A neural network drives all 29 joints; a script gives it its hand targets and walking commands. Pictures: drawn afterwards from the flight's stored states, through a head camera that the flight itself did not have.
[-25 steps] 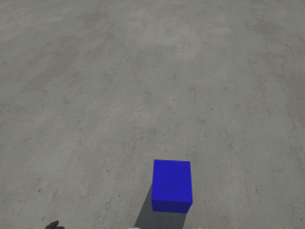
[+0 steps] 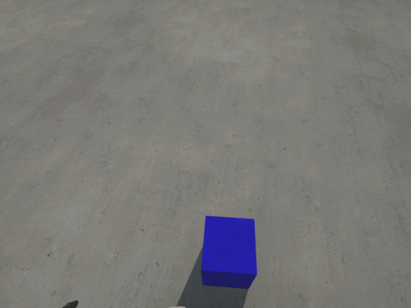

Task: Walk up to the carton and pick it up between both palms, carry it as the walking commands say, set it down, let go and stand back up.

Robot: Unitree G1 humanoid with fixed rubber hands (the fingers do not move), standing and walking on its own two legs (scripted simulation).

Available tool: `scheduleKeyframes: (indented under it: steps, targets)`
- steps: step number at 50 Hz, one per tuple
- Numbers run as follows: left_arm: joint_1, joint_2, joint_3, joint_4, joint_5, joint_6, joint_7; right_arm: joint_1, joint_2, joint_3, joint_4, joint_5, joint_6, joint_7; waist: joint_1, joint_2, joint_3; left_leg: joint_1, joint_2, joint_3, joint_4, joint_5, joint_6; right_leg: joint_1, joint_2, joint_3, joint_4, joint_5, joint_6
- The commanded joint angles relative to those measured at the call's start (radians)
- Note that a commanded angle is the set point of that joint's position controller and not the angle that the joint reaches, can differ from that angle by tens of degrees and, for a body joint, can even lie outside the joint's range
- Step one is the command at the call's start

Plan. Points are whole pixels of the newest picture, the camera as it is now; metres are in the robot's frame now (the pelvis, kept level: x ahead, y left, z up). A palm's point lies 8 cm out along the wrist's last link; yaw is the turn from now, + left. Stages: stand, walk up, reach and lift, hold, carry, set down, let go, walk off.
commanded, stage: walk up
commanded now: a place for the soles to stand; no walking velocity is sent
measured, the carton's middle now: (227, 253) +0.42 -0.04 -0.62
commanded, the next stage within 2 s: reach and lift in 0.40 s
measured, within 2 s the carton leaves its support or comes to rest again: neither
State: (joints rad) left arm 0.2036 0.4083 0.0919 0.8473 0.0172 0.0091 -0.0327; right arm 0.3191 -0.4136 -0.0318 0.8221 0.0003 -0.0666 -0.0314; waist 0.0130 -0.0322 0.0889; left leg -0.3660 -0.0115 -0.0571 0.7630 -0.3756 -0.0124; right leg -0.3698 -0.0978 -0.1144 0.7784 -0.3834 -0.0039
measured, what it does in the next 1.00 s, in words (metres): stands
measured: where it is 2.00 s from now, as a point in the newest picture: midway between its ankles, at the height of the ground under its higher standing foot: outside the picture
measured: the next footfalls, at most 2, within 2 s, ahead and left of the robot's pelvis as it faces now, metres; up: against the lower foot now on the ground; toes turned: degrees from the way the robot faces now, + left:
none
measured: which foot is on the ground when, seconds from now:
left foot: down 0.00-1.00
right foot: down 0.00-1.00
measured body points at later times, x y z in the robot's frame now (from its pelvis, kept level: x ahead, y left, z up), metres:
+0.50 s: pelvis +0.00 +0.00 +0.00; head +0.05 +0.01 +0.45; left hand +0.12 +0.32 -0.11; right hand +0.09 -0.32 -0.10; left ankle +0.02 +0.14 -0.71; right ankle +0.02 -0.12 -0.71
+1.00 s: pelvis +0.00 +0.01 -0.02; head +0.17 +0.02 +0.39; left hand +0.23 +0.29 -0.15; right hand +0.22 -0.27 -0.14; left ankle +0.02 +0.14 -0.71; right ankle +0.02 -0.12 -0.71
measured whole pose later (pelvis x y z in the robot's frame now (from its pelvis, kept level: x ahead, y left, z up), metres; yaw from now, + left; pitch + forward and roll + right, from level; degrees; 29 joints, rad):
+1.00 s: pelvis +0.00 +0.01 -0.02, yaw -2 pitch +11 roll -2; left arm -0.04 0.35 0.09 0.60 -0.07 0.05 0.00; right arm -0.10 -0.31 -0.08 0.66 0.00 0.05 0.02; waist -0.01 0.00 0.19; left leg -0.70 0.02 -0.06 0.96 -0.44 -0.03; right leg -0.68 -0.07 -0.10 0.90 -0.40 0.00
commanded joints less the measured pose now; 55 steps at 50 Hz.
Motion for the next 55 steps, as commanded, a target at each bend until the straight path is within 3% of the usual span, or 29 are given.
scheduleKeyframes:
  steps: [1, 7, 13, 20, 21, 22, 23, 24, 26, 30, 35, 39, 44, 46, 50, 53, 55]
  targets:
    - [-0.081, 0.193, 0.027, -0.063, -0.006, -0.021, 0.017, -0.053, -0.228, -0.036, -0.004, -0.026, -0.023, -0.007, 0.020, 0.039, -0.111, -0.087, 0.077, -0.162, -0.154, 0.139, 0.107, 0.120, -0.062, 0.130, -0.168, -0.046, -0.071]
    - [-0.078, 0.202, 0.027, -0.055, -0.002, -0.029, 0.020, -0.046, -0.209, -0.034, 0.000, -0.021, -0.022, -0.005, 0.012, 0.016, -0.137, -0.048, 0.045, -0.078, -0.110, 0.216, 0.082, 0.138, -0.098, 0.135, -0.201, 0.007, -0.086]
    - [-0.072, 0.198, 0.027, -0.056, -0.007, -0.027, 0.023, -0.047, -0.219, -0.035, -0.005, -0.021, -0.024, -0.010, 0.018, 0.035, -0.161, -0.047, 0.069, -0.116, -0.106, 0.295, 0.098, 0.165, -0.080, 0.118, -0.149, 0.098, -0.081]
    - [-0.073, 0.198, 0.028, -0.055, -0.005, -0.025, 0.023, -0.050, -0.215, -0.034, -0.007, -0.020, -0.020, -0.009, 0.016, 0.030, -0.153, -0.052, 0.062, -0.102, -0.105, 0.266, 0.093, 0.153, -0.088, 0.121, -0.165, 0.064, -0.085]
    - [-0.261, 0.021, 0.096, -0.406, -0.009, -0.004, 0.018, -0.401, -0.055, -0.200, -0.358, -0.042, 0.070, 0.051, -0.017, 0.075, 0.067, -0.297, -0.017, 0.081, -0.179, -0.103, -0.011, -0.121, 0.185, -0.004, -0.131, -0.006, -0.027]
    - [-0.303, 0.078, 0.094, -0.408, 0.013, 0.036, -0.005, -0.448, -0.142, -0.238, -0.485, -0.035, 0.103, 0.074, -0.072, 0.156, 0.121, -0.357, -0.013, 0.104, -0.228, -0.237, -0.016, -0.017, 0.195, -0.004, -0.155, -0.055, -0.006]
    - [-0.289, 0.083, 0.093, -0.350, 0.021, 0.053, -0.010, -0.428, -0.155, -0.220, -0.454, -0.049, 0.131, 0.084, -0.065, 0.144, 0.106, -0.384, -0.010, 0.110, -0.250, -0.300, -0.003, 0.054, 0.199, 0.012, -0.152, -0.074, 0.012]
    - [-0.264, 0.086, 0.087, -0.335, 0.021, 0.066, -0.012, -0.394, -0.164, -0.206, -0.438, -0.062, 0.155, 0.088, -0.044, 0.098, 0.067, -0.381, -0.011, 0.119, -0.241, -0.307, 0.006, 0.096, 0.197, 0.011, -0.138, -0.066, 0.021]
    - [-0.223, 0.077, 0.102, -0.363, 0.033, 0.087, -0.002, -0.307, -0.179, -0.211, -0.383, -0.074, 0.185, 0.096, -0.023, 0.088, -0.004, -0.326, 0.003, 0.114, -0.242, -0.261, 0.017, 0.177, 0.186, 0.001, -0.116, -0.017, 0.012]
    - [-0.129, 0.069, 0.119, -0.328, 0.016, 0.081, 0.007, -0.224, -0.115, -0.180, -0.311, -0.056, 0.171, 0.086, -0.028, 0.029, -0.042, -0.224, -0.024, 0.115, -0.158, -0.059, -0.005, 0.125, 0.170, 0.045, -0.107, 0.088, 0.023]
    - [-0.146, 0.029, 0.118, -0.291, -0.011, 0.059, -0.010, -0.285, -0.016, -0.128, -0.288, -0.024, 0.128, 0.067, -0.018, -0.035, -0.049, -0.196, -0.054, 0.128, -0.065, 0.134, -0.030, 0.042, 0.144, 0.088, -0.116, 0.253, 0.018]
    - [-0.240, 0.023, 0.111, -0.322, -0.036, 0.015, -0.011, -0.382, 0.023, -0.111, -0.305, 0.003, 0.094, 0.049, -0.017, -0.021, -0.150, -0.313, -0.054, 0.115, 0.003, 0.228, -0.030, 0.078, 0.140, 0.108, -0.037, 0.446, 0.019]
    - [-0.313, 0.002, 0.077, -0.356, -0.072, -0.014, 0.027, -0.483, 0.007, -0.118, -0.315, 0.038, 0.067, 0.036, -0.015, 0.046, -0.341, -0.365, -0.044, 0.068, 0.096, 0.441, -0.047, -0.009, 0.145, 0.109, 0.098, 0.618, 0.008]
    - [-0.354, -0.018, 0.054, -0.378, -0.087, -0.014, 0.047, -0.523, -0.013, -0.142, -0.300, 0.045, 0.063, 0.037, -0.023, 0.092, -0.430, -0.341, -0.037, 0.042, 0.135, 0.544, -0.056, -0.113, 0.152, 0.107, 0.144, 0.601, 0.003]
    - [-0.450, -0.086, 0.011, -0.414, -0.110, 0.020, 0.084, -0.589, -0.064, -0.201, -0.238, 0.040, 0.080, 0.040, -0.042, 0.184, -0.589, -0.222, -0.022, 0.006, 0.192, 0.673, -0.067, -0.366, 0.170, 0.095, 0.183, 0.429, -0.014]
    - [-0.512, -0.107, 0.001, -0.420, -0.114, 0.056, 0.101, -0.625, -0.095, -0.239, -0.213, 0.037, 0.107, 0.045, -0.056, 0.204, -0.655, -0.204, -0.017, -0.002, 0.198, 0.633, -0.070, -0.464, 0.176, 0.092, 0.193, 0.354, -0.025]
    - [-0.571, -0.102, 0.014, -0.410, -0.110, 0.078, 0.106, -0.678, -0.107, -0.254, -0.225, 0.034, 0.128, 0.047, -0.060, 0.182, -0.665, -0.262, -0.020, 0.008, 0.188, 0.516, -0.066, -0.467, 0.178, 0.091, 0.197, 0.328, -0.025]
